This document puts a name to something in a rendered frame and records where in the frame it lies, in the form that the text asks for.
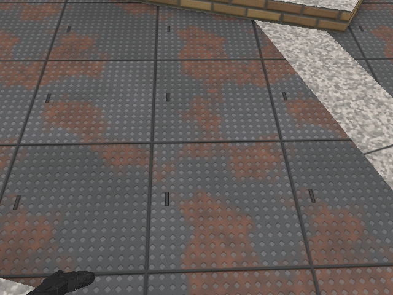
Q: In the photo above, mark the left robot hand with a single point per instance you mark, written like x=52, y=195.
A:
x=61, y=283

